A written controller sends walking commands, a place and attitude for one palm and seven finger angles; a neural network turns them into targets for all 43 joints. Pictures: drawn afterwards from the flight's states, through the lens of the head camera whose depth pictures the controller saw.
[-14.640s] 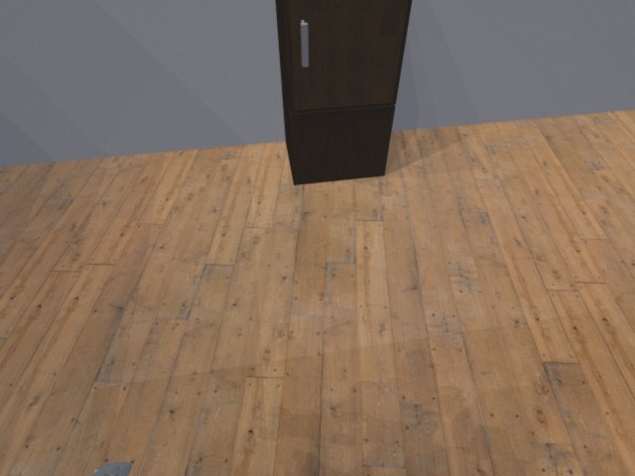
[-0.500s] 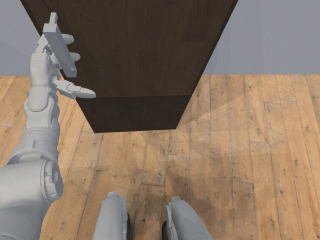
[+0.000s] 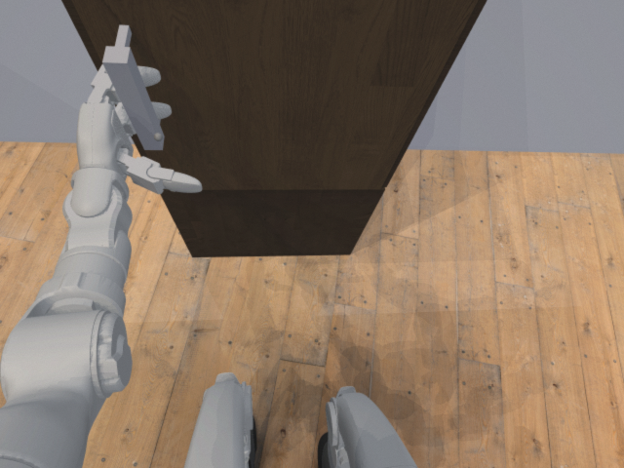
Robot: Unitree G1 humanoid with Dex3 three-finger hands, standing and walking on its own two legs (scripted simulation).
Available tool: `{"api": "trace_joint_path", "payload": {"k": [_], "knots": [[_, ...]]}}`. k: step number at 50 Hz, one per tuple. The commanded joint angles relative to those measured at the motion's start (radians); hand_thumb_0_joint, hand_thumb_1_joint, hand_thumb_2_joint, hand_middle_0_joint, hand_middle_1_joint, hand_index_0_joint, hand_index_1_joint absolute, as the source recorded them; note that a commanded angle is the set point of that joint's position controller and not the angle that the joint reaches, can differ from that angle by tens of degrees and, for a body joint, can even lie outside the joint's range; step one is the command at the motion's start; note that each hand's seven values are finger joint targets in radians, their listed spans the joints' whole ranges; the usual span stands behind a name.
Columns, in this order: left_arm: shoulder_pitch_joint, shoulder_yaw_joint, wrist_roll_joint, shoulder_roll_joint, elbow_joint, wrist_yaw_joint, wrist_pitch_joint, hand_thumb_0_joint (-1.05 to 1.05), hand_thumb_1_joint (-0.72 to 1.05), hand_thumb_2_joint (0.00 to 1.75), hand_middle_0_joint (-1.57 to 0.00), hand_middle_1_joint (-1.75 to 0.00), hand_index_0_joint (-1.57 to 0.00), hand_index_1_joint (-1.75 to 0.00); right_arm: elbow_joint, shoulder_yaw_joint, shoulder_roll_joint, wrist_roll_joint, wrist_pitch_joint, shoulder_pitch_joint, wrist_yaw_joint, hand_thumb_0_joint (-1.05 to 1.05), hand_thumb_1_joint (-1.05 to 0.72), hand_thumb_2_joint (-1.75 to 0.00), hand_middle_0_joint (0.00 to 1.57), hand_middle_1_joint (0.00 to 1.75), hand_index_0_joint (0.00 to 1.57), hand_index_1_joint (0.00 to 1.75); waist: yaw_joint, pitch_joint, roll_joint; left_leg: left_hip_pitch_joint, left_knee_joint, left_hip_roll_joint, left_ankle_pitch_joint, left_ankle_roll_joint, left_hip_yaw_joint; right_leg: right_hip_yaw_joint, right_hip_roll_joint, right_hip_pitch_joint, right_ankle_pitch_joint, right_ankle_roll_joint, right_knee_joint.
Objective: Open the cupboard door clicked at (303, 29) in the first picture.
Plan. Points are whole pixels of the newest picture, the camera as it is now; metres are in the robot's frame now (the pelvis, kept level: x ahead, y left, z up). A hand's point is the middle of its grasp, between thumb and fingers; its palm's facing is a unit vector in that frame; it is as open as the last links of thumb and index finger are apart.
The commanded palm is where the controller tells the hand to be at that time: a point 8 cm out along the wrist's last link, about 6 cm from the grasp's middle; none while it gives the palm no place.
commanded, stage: close the thumb around the handle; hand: left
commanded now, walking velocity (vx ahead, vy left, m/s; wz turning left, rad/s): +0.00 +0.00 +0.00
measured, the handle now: (140, 92) +0.57 +0.20 +0.06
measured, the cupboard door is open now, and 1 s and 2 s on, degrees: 0 4 43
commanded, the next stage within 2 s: pull the door open along its arc in 0.70 s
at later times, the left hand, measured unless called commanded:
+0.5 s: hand (156, 140) +0.50 +0.17 +0.05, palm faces +0.03 -1.00 -0.02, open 7.8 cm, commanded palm +0.48 +0.19 +0.05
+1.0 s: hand (156, 149) +0.49 +0.17 +0.05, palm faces +0.02 -1.00 -0.01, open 6.1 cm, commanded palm +0.44 +0.21 +0.05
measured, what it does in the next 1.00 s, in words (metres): stands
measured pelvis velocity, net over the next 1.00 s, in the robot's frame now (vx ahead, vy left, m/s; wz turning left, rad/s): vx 0.00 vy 0.00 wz -0.02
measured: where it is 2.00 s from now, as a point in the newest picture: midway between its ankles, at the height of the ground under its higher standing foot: outside the picture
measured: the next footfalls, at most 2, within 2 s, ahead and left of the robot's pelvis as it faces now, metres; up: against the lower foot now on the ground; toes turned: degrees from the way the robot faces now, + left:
none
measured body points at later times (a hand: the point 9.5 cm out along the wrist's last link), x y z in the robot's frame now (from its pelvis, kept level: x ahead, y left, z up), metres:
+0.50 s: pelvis +0.00 +0.00 +0.00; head +0.14 +0.03 +0.43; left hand +0.49 +0.23 +0.05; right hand +0.03 -0.26 -0.11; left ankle +0.06 +0.11 -0.60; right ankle -0.01 -0.12 -0.60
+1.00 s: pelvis +0.00 +0.00 +0.01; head +0.14 +0.03 +0.43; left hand +0.48 +0.22 +0.05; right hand +0.03 -0.26 -0.11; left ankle +0.06 +0.11 -0.60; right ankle -0.01 -0.12 -0.60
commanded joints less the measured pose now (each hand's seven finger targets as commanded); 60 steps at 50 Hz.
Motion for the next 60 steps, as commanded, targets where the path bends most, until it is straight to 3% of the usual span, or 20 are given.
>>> {"api": "trace_joint_path", "payload": {"k": [1, 5, 8, 11, 17, 20, 25, 29, 32, 33, 39, 40, 41, 44, 47, 50, 52, 58, 59, 60], "knots": [[-0.484, -0.054, 0.024, 0.076, -0.227, -0.030, -0.072, 0.00, -0.44, 0.32, -0.30, -1.21, -0.30, -1.21, -0.036, -0.067, -0.185, -0.006, -0.007, 0.172, -0.006, 0.00, -0.90, -0.90, 0.20, 0.30, 0.20, 0.30, -0.072, -0.522, 0.154, 0.692, -0.108, -0.007, 0.318, 0.011, -0.079, 0.023, 0.019, -0.060, 0.305, -0.017, -0.187], [-0.472, -0.023, 0.020, 0.115, -0.215, -0.033, -0.070, 0.00, -0.22, 0.42, -0.32, -1.23, -0.32, -1.23, -0.033, -0.066, -0.189, -0.006, -0.004, 0.175, -0.008, 0.00, -0.90, -0.90, 0.20, 0.30, 0.20, 0.30, -0.065, -0.524, 0.135, 0.678, -0.110, -0.006, 0.322, 0.011, -0.077, 0.024, 0.021, -0.033, 0.314, -0.018, -0.189], [-0.474, -0.048, 0.010, 0.081, -0.266, -0.041, -0.078, 0.00, -0.05, 0.49, -0.33, -1.25, -0.33, -1.25, -0.041, -0.066, -0.181, -0.005, -0.006, 0.171, -0.005, 0.00, -0.90, -0.90, 0.20, 0.30, 0.20, 0.30, -0.060, -0.551, 0.165, 0.710, -0.114, -0.008, 0.345, 0.011, -0.077, 0.023, 0.021, -0.026, 0.327, -0.020, -0.187], [-0.427, -0.018, 0.006, 0.109, -0.265, -0.042, -0.079, 0.00, 0.12, 0.56, -0.34, -1.27, -0.34, -1.27, -0.043, -0.065, -0.180, -0.001, -0.003, 0.165, -0.004, 0.00, -0.90, -0.90, 0.20, 0.30, 0.20, 0.30, -0.041, -0.549, 0.148, 0.699, -0.119, -0.008, 0.353, 0.009, -0.070, 0.025, 0.023, 0.007, 0.342, -0.019, -0.194], [-0.436, -0.039, 0.004, 0.082, -0.263, -0.039, -0.089, 0.00, 0.45, 0.71, -0.37, -1.30, -0.37, -1.30, -0.039, -0.064, -0.176, 0.000, -0.007, 0.162, -0.008, 0.00, -0.90, -0.90, 0.20, 0.30, 0.20, 0.30, -0.054, -0.515, 0.134, 0.682, -0.123, -0.010, 0.327, 0.011, -0.066, 0.026, 0.023, 0.002, 0.329, -0.015, -0.202], [-0.450, -0.001, 0.005, 0.135, -0.225, -0.036, -0.089, 0.00, 0.62, 0.78, -0.38, -1.32, -0.38, -1.32, -0.032, -0.061, -0.185, -0.002, -0.007, 0.165, -0.011, 0.00, -0.90, -0.90, 0.20, 0.30, 0.20, 0.30, -0.059, -0.484, 0.118, 0.655, -0.121, -0.008, 0.303, 0.012, -0.069, 0.028, 0.023, -0.009, 0.311, -0.015, -0.202], [-0.421, -0.002, -0.001, 0.123, -0.250, -0.047, -0.100, 0.00, 0.90, 0.90, -0.40, -1.35, -0.40, -1.35, -0.040, -0.064, -0.183, -0.002, -0.009, 0.160, -0.011, 0.00, -0.90, -0.90, 0.20, 0.30, 0.20, 0.30, -0.044, -0.525, 0.145, 0.696, -0.123, -0.006, 0.340, 0.008, -0.069, 0.025, 0.023, -0.008, 0.328, -0.017, -0.195], [-0.397, 0.014, -0.004, 0.142, -0.248, -0.050, -0.101, 0.00, 0.90, 0.90, -0.40, -1.35, -0.40, -1.35, -0.044, -0.062, -0.184, 0.001, -0.007, 0.153, -0.011, 0.00, -0.90, -0.90, 0.20, 0.30, 0.20, 0.30, -0.034, -0.526, 0.139, 0.684, -0.126, -0.007, 0.336, 0.007, -0.066, 0.028, 0.024, 0.006, 0.329, -0.017, -0.194], [-0.425, 0.005, -0.002, 0.131, -0.245, -0.046, -0.097, 0.00, 0.90, 0.90, -0.40, -1.35, -0.40, -1.35, -0.043, -0.062, -0.183, 0.001, -0.008, 0.153, -0.013, 0.00, -0.90, -0.90, 0.20, 0.30, 0.20, 0.30, -0.046, -0.495, 0.130, 0.661, -0.128, -0.008, 0.296, 0.009, -0.066, 0.027, 0.024, -0.002, 0.302, -0.015, -0.200], [-0.429, 0.033, -0.001, 0.168, -0.244, -0.042, -0.101, 0.00, 0.90, 0.90, -0.40, -1.35, -0.40, -1.35, -0.042, -0.061, -0.189, -0.002, -0.010, 0.159, -0.016, 0.00, -0.90, -0.90, 0.20, 0.30, 0.20, 0.30, -0.042, -0.507, 0.127, 0.662, -0.126, -0.007, 0.308, 0.011, -0.069, 0.029, 0.023, 0.004, 0.310, -0.016, -0.194], [-0.431, -0.009, 0.005, 0.117, -0.243, -0.043, -0.103, 0.00, 0.90, 0.90, -0.40, -1.35, -0.40, -1.35, -0.042, -0.061, -0.182, -0.001, -0.007, 0.151, -0.013, 0.00, -0.90, -0.90, 0.20, 0.30, 0.20, 0.30, -0.047, -0.510, 0.151, 0.691, -0.127, -0.004, 0.309, 0.005, -0.074, 0.024, 0.022, -0.034, 0.298, -0.016, -0.191], [-0.444, 0.005, 0.003, 0.136, -0.240, -0.040, -0.102, 0.00, 0.90, 0.90, -0.40, -1.35, -0.40, -1.35, -0.039, -0.061, -0.185, -0.002, -0.008, 0.154, -0.015, 0.00, -0.90, -0.90, 0.20, 0.30, 0.20, 0.30, -0.050, -0.500, 0.130, 0.667, -0.125, -0.004, 0.292, 0.007, -0.073, 0.026, 0.022, -0.019, 0.294, -0.015, -0.193], [-0.373, 0.085, 0.010, 0.230, -0.208, -0.038, -0.099, 0.00, 0.90, 0.90, -0.40, -1.35, -0.40, -1.35, -0.044, -0.060, -0.197, -0.001, -0.004, 0.158, -0.018, 0.00, -0.90, -0.90, 0.20, 0.30, 0.20, 0.30, -0.016, -0.499, 0.112, 0.645, -0.132, -0.003, 0.285, 0.005, -0.071, 0.028, 0.024, 0.006, 0.284, -0.018, -0.191], [-0.294, 0.048, 0.002, 0.176, -0.248, -0.061, -0.099, 0.00, 0.90, 0.90, -0.40, -1.35, -0.40, -1.35, -0.068, -0.057, -0.183, 0.006, 0.001, 0.137, -0.013, 0.00, -0.90, -0.90, 0.20, 0.30, 0.20, 0.30, 0.002, -0.529, 0.144, 0.679, -0.140, -0.005, 0.331, 0.003, -0.060, 0.027, 0.023, 0.021, 0.319, -0.019, -0.185], [-0.196, 0.049, -0.026, 0.153, -0.289, -0.072, -0.085, 0.00, 0.90, 0.90, -0.40, -1.35, -0.40, -1.35, -0.091, -0.060, -0.178, 0.015, 0.007, 0.124, -0.011, 0.00, -0.90, -0.90, 0.20, 0.30, 0.20, 0.30, 0.015, -0.522, 0.083, 0.636, -0.147, -0.011, 0.320, 0.010, -0.040, 0.035, 0.024, 0.096, 0.352, -0.011, -0.201], [-0.071, 0.042, -0.042, 0.128, -0.361, -0.077, -0.077, 0.00, 0.90, 0.90, -0.40, -1.35, -0.40, -1.35, -0.114, -0.063, -0.173, 0.023, 0.011, 0.107, -0.008, 0.00, -0.90, -0.90, 0.20, 0.30, 0.20, 0.30, 0.043, -0.522, 0.083, 0.649, -0.164, -0.013, 0.343, 0.006, -0.031, 0.033, 0.022, 0.127, 0.383, -0.011, -0.202], [0.025, 0.016, -0.053, 0.086, -0.406, -0.077, -0.063, 0.00, 0.90, 0.90, -0.40, -1.35, -0.40, -1.35, -0.130, -0.067, -0.167, 0.032, 0.013, 0.094, -0.006, 0.00, -0.90, -0.90, 0.20, 0.30, 0.20, 0.30, 0.049, -0.487, 0.032, 0.624, -0.179, -0.017, 0.327, 0.009, -0.020, 0.033, 0.023, 0.165, 0.397, -0.007, -0.217], [0.292, -0.062, -0.084, -0.030, -0.625, -0.053, -0.053, 0.00, 0.90, 0.90, -0.40, -1.35, -0.40, -1.35, -0.175, -0.075, -0.153, 0.042, -0.001, 0.050, -0.002, 0.00, -0.90, -0.90, 0.20, 0.30, 0.20, 0.30, 0.080, -0.451, 0.018, 0.649, -0.208, -0.023, 0.351, 0.007, -0.004, 0.032, 0.017, 0.211, 0.446, -0.006, -0.232], [0.329, -0.005, -0.133, -0.076, -0.685, 0.031, -0.053, 0.00, 0.90, 0.90, -0.40, -1.35, -0.40, -1.35, -0.181, -0.073, -0.133, 0.038, -0.010, 0.028, -0.004, 0.00, -0.90, -0.90, 0.20, 0.30, 0.20, 0.30, 0.127, -0.454, 0.006, 0.647, -0.222, -0.022, 0.347, -0.001, 0.006, 0.024, 0.016, 0.235, 0.437, -0.001, -0.239], [0.395, -0.046, -0.129, -0.138, -0.707, 0.097, -0.046, 0.00, 0.90, 0.90, -0.40, -1.35, -0.40, -1.35, -0.189, -0.071, -0.125, 0.033, -0.018, 0.014, -0.001, 0.00, -0.90, -0.90, 0.20, 0.30, 0.20, 0.30, 0.127, -0.430, 0.020, 0.649, -0.233, -0.023, 0.348, -0.008, 0.007, 0.016, 0.016, 0.236, 0.430, -0.002, -0.241]]}}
